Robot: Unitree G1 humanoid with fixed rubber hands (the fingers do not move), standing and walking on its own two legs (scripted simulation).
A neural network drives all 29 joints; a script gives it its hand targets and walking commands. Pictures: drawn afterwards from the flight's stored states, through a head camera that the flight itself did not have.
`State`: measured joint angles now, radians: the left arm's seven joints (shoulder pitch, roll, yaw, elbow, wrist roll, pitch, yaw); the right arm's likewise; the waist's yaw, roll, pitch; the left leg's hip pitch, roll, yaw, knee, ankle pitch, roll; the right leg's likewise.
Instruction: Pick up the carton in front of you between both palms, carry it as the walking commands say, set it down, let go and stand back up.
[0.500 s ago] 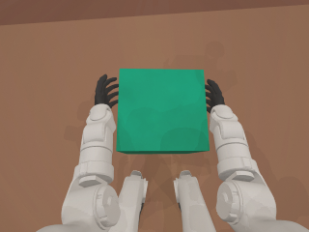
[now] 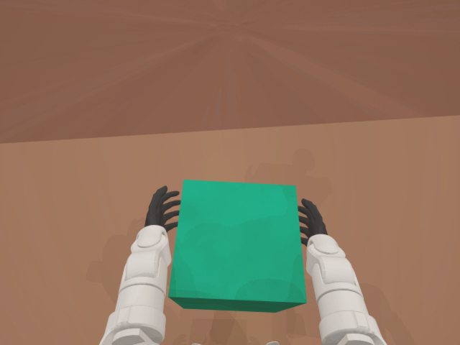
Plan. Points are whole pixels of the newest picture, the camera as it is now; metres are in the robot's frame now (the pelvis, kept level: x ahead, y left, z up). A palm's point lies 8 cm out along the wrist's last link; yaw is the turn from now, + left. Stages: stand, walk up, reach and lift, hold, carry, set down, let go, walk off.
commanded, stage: reach and lift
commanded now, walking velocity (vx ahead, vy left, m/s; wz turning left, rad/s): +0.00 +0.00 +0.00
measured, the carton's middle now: (234, 253) +0.31 +0.00 -0.10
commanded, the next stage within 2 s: hold in 1.26 s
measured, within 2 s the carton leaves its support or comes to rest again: neither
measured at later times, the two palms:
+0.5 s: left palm (139, 218) +0.30 +0.15 +0.08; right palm (329, 234) +0.28 -0.15 +0.05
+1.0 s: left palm (140, 213) +0.31 +0.15 +0.08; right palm (328, 228) +0.29 -0.15 +0.06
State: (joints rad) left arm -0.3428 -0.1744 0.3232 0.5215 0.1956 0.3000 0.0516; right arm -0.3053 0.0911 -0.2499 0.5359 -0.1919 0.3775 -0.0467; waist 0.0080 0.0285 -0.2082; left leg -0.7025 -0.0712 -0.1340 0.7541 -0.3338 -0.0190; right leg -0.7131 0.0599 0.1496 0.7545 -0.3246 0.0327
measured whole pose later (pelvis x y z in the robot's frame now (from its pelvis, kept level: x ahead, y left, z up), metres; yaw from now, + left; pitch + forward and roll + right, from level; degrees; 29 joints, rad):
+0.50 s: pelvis +0.00 +0.00 +0.03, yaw +0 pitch -4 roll +0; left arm -0.34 -0.18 0.31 0.39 0.31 0.59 -0.01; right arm -0.27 0.15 -0.26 0.37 -0.30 0.67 -0.01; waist 0.00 0.01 -0.03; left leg -0.16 -0.05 -0.15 0.45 -0.22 -0.01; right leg -0.16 0.04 0.15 0.43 -0.21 0.02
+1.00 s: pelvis +0.00 +0.00 +0.04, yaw +0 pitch -4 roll +0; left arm -0.33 -0.17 0.28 0.35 0.30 0.61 -0.01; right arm -0.26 0.15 -0.23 0.31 -0.29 0.70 -0.01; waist 0.00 0.02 0.00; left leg -0.12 -0.04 -0.14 0.38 -0.20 -0.01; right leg -0.12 0.03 0.14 0.37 -0.19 0.02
